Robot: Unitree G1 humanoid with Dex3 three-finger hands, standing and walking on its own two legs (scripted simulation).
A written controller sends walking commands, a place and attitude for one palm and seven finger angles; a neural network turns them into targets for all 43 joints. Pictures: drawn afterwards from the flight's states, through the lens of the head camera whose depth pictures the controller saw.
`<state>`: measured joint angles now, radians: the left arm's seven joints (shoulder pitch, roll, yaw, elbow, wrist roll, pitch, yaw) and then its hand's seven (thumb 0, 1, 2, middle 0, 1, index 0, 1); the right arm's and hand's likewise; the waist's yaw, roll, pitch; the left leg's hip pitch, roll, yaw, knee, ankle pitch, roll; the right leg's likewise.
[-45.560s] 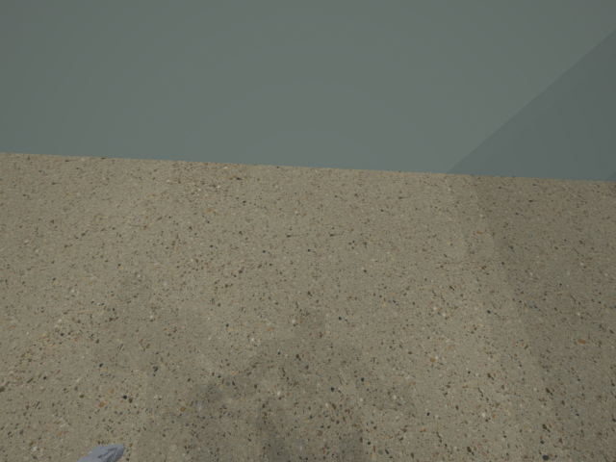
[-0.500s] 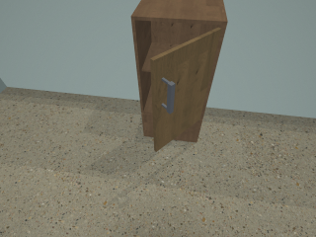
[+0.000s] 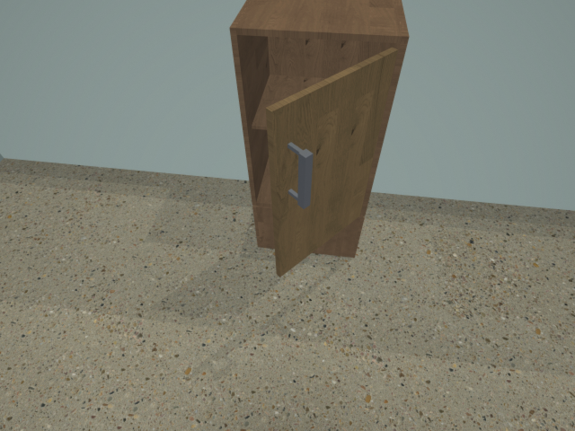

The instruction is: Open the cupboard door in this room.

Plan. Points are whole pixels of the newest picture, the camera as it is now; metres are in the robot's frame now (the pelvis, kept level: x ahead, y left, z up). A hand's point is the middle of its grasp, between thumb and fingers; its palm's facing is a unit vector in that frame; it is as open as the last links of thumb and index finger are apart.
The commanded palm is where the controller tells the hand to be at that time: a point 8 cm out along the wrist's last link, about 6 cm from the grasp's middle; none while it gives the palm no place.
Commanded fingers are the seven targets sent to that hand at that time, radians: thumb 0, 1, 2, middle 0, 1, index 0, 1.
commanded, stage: look to check the result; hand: left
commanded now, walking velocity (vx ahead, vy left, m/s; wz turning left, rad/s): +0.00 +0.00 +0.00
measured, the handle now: (298, 176) +0.63 +0.01 -0.05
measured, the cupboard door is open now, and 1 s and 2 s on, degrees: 49 49 49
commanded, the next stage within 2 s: walk to a spot facing it in 0.36 s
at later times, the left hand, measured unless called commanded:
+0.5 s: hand out of the picture +0.08 +0.22 -0.16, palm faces -0.02 -0.95 -0.32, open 7.4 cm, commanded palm none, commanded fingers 0.00 0.90 0.90 -0.20 -0.30 -0.20 -0.30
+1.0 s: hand out of the picture +0.08 +0.15 -0.17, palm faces -0.16 -0.95 -0.28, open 7.4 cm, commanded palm none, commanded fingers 0.00 0.90 0.90 -0.20 -0.30 -0.20 -0.30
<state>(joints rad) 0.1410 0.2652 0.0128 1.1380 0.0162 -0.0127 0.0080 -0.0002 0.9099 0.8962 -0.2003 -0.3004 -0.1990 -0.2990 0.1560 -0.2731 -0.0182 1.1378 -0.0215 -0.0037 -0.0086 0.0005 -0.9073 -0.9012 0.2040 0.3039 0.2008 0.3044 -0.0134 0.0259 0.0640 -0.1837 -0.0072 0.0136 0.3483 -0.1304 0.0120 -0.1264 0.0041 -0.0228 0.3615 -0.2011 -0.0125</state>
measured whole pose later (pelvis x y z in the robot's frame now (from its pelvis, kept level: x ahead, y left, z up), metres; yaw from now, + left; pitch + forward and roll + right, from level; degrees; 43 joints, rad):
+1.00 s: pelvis +0.00 -0.04 -0.01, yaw -13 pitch +0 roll +2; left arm 0.22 0.18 0.07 0.97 0.03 0.04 0.01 0.00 0.91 0.90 -0.20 -0.30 -0.20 -0.30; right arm 0.16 -0.23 -0.07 1.00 -0.02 0.07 -0.03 0.00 -0.91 -0.90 0.20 0.30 0.20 0.30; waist 0.02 0.03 0.13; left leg -0.45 0.03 0.02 1.05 -0.44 -0.04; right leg -0.28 0.07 0.04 0.57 -0.28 -0.08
